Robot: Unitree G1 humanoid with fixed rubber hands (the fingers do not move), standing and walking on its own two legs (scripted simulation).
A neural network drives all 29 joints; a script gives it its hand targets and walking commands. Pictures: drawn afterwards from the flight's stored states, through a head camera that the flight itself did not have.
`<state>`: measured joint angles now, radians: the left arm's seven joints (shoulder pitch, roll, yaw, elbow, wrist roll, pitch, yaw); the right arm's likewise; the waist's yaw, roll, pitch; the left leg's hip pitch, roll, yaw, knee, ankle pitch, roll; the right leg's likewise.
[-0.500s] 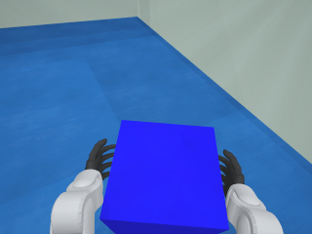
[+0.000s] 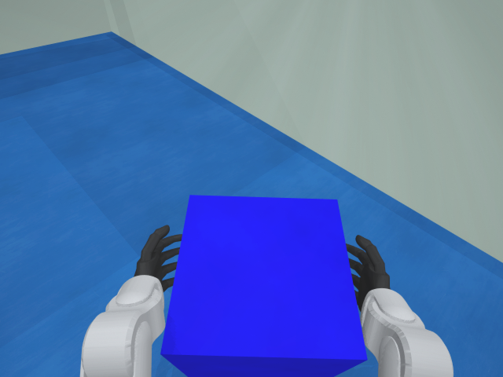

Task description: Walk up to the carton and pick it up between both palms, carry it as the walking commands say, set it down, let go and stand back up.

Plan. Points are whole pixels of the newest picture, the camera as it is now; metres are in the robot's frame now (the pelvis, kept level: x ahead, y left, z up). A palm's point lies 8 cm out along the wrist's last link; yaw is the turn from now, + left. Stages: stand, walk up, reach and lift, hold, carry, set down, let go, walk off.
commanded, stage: carry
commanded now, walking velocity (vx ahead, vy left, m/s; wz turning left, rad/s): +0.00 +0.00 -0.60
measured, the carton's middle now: (259, 297) +0.26 +0.00 +0.03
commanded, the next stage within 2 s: none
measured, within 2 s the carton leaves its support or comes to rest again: neither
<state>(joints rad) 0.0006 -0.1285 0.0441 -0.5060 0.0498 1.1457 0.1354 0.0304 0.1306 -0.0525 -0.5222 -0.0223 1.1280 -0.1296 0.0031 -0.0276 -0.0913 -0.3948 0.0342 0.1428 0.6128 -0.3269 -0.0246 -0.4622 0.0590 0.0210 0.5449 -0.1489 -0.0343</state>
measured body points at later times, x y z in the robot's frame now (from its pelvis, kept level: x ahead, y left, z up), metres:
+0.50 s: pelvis -0.05 -0.08 +0.00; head -0.03 -0.10 +0.45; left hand +0.25 -0.04 +0.08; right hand +0.13 -0.32 +0.07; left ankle +0.00 +0.06 -0.67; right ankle -0.04 -0.18 -0.73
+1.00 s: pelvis -0.11 -0.08 +0.01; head -0.10 -0.08 +0.46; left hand +0.19 -0.13 +0.10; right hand -0.01 -0.35 +0.10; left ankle -0.01 +0.02 -0.73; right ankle -0.18 -0.19 -0.71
